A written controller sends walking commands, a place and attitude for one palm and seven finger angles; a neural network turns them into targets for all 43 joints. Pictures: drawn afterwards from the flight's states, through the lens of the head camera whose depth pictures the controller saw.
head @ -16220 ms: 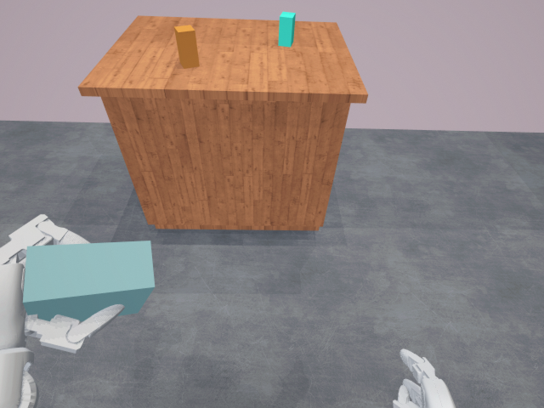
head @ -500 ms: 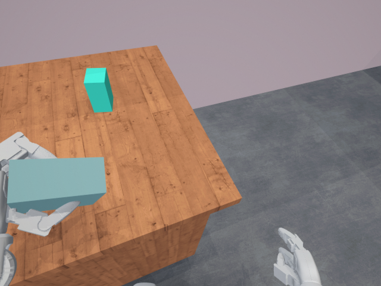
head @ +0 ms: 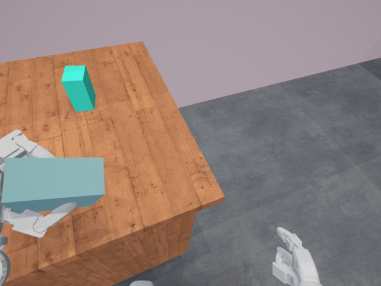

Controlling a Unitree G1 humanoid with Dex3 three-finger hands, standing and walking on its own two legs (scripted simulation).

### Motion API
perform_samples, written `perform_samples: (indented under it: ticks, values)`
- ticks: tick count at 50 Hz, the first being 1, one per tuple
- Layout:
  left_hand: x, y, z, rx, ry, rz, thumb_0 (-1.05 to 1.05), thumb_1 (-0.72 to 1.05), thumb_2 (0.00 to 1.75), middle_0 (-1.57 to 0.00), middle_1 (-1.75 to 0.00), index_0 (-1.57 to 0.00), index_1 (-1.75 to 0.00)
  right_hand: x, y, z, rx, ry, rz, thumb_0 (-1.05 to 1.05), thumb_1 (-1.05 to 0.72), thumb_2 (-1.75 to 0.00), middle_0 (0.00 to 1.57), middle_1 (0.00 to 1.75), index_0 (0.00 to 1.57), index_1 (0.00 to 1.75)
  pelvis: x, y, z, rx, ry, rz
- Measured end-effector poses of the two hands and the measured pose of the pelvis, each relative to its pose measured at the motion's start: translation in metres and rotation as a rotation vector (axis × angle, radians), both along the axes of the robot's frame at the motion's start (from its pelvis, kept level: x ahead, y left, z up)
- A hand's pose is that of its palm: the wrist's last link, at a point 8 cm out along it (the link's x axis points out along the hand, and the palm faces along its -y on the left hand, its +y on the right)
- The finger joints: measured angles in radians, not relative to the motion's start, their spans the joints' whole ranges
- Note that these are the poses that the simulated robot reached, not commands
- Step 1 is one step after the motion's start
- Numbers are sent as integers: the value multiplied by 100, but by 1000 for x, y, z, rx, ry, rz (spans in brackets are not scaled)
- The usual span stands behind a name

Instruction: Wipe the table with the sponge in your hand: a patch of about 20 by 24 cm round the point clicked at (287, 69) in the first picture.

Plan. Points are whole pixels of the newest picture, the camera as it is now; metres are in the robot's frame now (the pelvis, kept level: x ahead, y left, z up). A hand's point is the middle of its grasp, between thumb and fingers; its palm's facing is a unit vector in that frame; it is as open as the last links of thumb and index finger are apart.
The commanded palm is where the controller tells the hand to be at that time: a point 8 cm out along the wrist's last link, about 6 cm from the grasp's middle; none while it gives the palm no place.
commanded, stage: shuffle to correct the standing spot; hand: left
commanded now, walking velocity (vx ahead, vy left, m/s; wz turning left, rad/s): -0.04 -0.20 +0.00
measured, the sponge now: (70, 185) +0.23 +0.21 +0.14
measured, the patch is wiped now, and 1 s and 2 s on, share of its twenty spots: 0.00 0.00 0.00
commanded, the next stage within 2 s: none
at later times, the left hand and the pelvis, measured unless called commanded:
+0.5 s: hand (49, 188) +0.22 +0.23 +0.16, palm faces +0.31 -0.85 -0.43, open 9.5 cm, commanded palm +0.16 +0.27 +0.18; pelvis +0.00 -0.01 -0.01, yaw +1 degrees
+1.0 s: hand (50, 185) +0.22 +0.23 +0.16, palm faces +0.32 -0.85 -0.43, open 9.5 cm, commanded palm +0.16 +0.27 +0.18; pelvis +0.00 -0.01 -0.01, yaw +1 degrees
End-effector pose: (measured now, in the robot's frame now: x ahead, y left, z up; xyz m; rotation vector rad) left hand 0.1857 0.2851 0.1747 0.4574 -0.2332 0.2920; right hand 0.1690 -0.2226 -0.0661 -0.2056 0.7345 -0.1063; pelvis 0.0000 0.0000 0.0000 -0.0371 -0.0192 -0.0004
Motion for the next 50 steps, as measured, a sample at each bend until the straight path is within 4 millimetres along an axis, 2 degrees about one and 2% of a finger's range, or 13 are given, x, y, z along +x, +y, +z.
perform_samples:
  ticks: [11, 32, 50]
  values:
    - [2, -8, 0, 17, 2, -14, 0, -44, 104, -79, -137, -79, -137, -8, -19, -6, -28, 27, -35, 2, -91, -90, 20, 30, 20, 30, 2, -7, -4, 3, 4, 5]
    - [-7, -15, 3, 36, -13, -14, 0, -44, 105, -79, -137, -79, -137, -7, -15, -12, 0, 22, -7, 2, -91, -90, 20, 30, 20, 30, 0, -14, -7, -2, 2, 17]
    - [0, -15, 4, 41, -18, -22, 0, -44, 105, -79, -137, -79, -137, -7, -16, -13, -2, 40, -13, 2, -91, -90, 20, 30, 20, 30, 4, -14, -7, -6, 4, 20]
